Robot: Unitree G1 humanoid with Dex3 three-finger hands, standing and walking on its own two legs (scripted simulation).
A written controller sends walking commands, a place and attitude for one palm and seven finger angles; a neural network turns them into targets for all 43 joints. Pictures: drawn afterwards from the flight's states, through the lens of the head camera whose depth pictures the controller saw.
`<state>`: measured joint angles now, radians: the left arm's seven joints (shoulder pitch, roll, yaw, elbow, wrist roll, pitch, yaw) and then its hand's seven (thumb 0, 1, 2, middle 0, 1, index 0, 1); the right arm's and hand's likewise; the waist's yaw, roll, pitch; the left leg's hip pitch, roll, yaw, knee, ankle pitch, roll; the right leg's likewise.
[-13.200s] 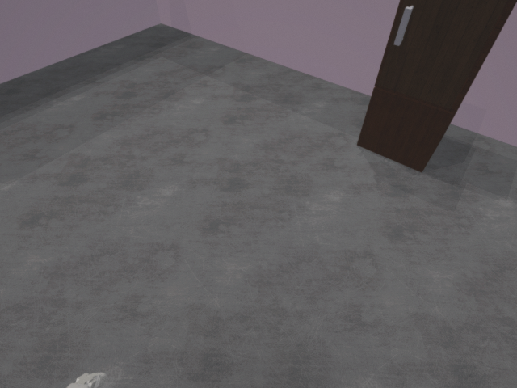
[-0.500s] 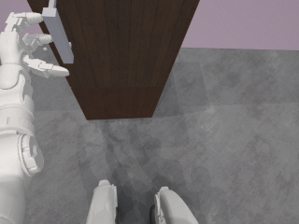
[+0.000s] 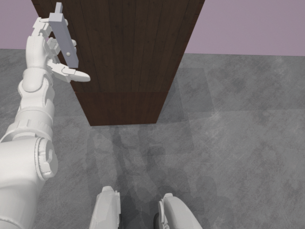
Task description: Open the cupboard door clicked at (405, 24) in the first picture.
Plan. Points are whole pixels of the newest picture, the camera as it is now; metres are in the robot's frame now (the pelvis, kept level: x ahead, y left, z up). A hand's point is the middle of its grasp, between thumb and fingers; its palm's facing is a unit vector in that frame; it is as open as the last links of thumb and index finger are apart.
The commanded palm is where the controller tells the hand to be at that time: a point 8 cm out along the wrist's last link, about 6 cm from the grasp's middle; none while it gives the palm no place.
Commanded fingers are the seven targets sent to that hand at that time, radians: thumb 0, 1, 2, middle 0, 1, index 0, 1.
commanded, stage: slide the fingers in behind the handle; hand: left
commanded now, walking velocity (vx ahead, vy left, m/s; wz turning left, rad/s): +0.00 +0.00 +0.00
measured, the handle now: (66, 37) +0.58 +0.19 +0.07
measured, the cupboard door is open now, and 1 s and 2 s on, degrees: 0 0 40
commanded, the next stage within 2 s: close the thumb around the handle in 0.14 s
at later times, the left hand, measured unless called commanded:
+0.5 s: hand (66, 50) +0.54 +0.19 +0.07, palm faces +0.06 -1.00 +0.00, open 11.9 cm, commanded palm +0.52 +0.21 +0.07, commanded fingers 0.00 0.28 0.64 -0.36 -1.28 -0.36 -1.28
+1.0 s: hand (76, 52) +0.54 +0.17 +0.07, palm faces +0.04 -1.00 +0.00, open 5.7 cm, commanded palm +0.52 +0.21 +0.07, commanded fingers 0.00 0.90 0.90 -0.40 -1.35 -0.40 -1.35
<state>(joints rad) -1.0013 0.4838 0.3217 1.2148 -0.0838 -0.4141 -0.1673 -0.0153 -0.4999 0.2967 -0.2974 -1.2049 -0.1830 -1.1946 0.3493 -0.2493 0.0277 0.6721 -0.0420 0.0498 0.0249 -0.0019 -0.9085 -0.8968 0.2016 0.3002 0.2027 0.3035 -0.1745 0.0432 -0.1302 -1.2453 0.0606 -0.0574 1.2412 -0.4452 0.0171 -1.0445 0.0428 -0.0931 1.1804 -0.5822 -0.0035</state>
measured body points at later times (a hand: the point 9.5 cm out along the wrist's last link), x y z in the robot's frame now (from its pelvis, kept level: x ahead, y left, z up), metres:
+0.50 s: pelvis +0.00 -0.01 +0.00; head +0.15 +0.02 +0.42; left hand +0.53 +0.24 +0.07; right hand -0.02 -0.27 -0.11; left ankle +0.06 +0.10 -0.63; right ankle -0.01 -0.13 -0.63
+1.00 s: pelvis +0.00 +0.00 +0.00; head +0.15 +0.02 +0.42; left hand +0.53 +0.22 +0.07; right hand -0.01 -0.26 -0.11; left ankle +0.06 +0.10 -0.63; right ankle -0.01 -0.13 -0.63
